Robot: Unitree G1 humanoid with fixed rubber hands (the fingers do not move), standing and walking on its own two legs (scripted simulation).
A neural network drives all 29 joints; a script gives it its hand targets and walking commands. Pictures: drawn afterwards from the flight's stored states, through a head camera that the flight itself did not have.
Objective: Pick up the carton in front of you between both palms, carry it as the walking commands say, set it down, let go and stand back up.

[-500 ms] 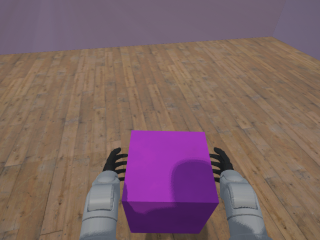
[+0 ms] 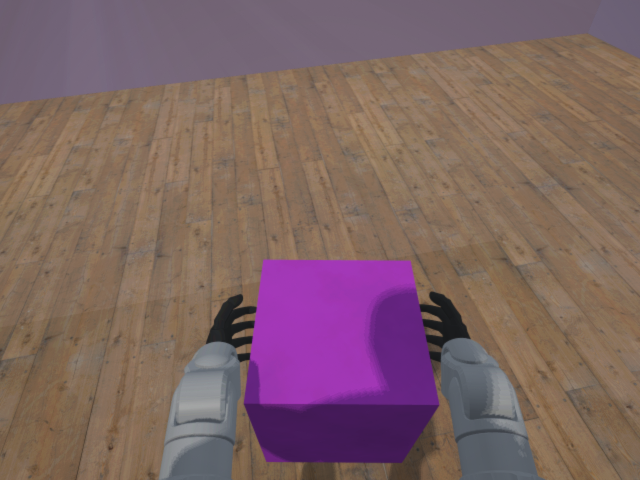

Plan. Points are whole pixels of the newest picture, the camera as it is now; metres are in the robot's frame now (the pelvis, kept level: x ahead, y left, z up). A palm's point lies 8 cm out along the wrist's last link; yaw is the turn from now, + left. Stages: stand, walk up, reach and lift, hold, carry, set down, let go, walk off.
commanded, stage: carry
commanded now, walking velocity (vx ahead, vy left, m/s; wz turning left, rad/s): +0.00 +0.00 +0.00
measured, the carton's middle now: (335, 365) +0.32 +0.00 -0.07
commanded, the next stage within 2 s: none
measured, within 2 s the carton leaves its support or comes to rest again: neither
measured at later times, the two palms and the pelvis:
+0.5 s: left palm (236, 249) +0.47 +0.15 +0.03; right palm (426, 247) +0.46 -0.15 +0.03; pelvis +0.17 +0.01 +0.00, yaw -2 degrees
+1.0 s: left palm (253, 250) +0.47 +0.12 +0.03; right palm (443, 250) +0.45 -0.17 +0.03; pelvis +0.17 -0.01 -0.01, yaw -2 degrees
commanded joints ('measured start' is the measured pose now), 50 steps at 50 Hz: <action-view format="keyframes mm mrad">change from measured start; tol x16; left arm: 1 -394 -915 -534 -93 -262 -65 -237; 50 -388 -875 -563 -145 -259 -13 -222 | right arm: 1 -458 908 599 -82 267 -85 238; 50 -450 872 608 -126 283 -34 226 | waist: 1 10 -95 -308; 9 6 -183 -323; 15 -1 134 -375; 50 1 -72 -318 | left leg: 1 -227 38 -43 -40 59 18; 9 40 -39 76 -495 423 14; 13 453 185 -86 -498 1154 91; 25 359 96 -15 -401 1188 99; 34 234 27 66 -448 840 54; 40 360 89 8 -426 1109 89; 46 108 10 92 -427 561 20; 50 267 57 58 -394 828 50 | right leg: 1 460 -291 296 -182 535 -75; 9 371 -175 63 -48 552 -21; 15 112 -46 126 53 -86 103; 33 325 -87 109 47 704 93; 40 196 -50 121 -56 331 106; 45 393 -130 124 19 870 89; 50 256 -108 103 64 663 88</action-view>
